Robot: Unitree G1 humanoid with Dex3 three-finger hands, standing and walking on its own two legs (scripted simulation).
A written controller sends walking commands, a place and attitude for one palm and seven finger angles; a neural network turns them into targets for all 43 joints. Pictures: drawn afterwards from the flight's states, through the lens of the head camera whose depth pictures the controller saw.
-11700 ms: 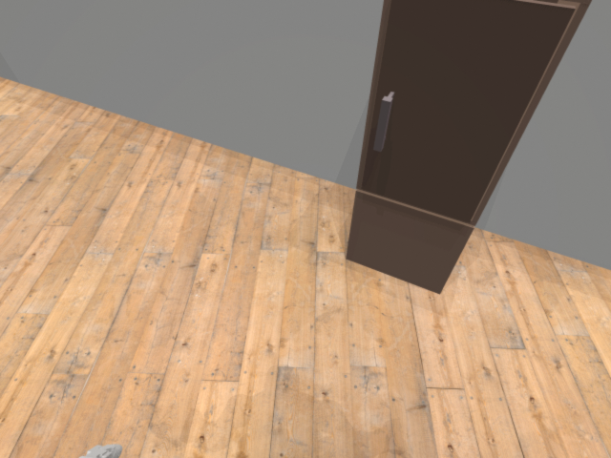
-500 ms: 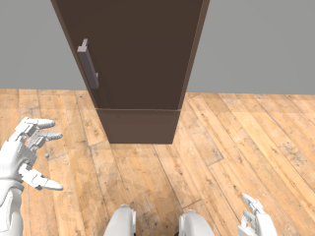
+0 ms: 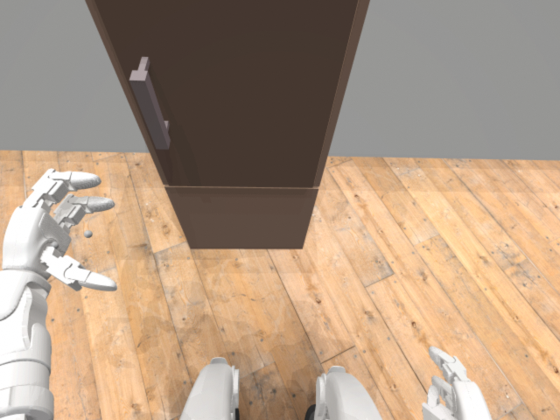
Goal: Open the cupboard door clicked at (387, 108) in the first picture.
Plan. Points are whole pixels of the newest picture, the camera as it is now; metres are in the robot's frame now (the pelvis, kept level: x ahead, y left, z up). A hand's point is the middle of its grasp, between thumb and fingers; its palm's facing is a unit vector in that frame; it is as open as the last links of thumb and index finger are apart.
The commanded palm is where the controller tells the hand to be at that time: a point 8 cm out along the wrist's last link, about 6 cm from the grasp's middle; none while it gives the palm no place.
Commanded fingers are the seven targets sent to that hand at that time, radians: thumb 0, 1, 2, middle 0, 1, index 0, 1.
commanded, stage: move the hooked fingers beside the handle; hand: left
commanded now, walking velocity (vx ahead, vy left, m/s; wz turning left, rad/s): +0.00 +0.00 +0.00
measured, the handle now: (154, 105) +0.59 +0.24 +0.04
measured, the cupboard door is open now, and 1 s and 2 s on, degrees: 0 0 0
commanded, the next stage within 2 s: none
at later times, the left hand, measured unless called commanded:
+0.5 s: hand (99, 186) +0.42 +0.28 +0.04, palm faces +0.04 -1.00 -0.02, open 14.0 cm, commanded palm +0.40 +0.33 +0.04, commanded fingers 0.00 -0.50 0.30 -0.30 -1.20 -0.30 -1.20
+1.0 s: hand (113, 145) +0.50 +0.29 +0.04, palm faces +0.04 -1.00 -0.02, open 14.0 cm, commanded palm +0.50 +0.33 +0.04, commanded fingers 0.00 -0.50 0.30 -0.30 -1.20 -0.30 -1.20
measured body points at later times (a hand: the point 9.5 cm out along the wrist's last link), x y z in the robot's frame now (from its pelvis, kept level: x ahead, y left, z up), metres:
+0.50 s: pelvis +0.00 +0.01 -0.01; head +0.13 +0.03 +0.42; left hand +0.41 +0.34 +0.05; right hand +0.08 -0.27 -0.11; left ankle +0.04 +0.12 -0.63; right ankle +0.03 -0.13 -0.63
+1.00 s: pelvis -0.01 +0.01 -0.03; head +0.16 +0.04 +0.39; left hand +0.49 +0.34 +0.04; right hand +0.02 -0.27 -0.13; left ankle +0.04 +0.12 -0.63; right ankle +0.03 -0.13 -0.63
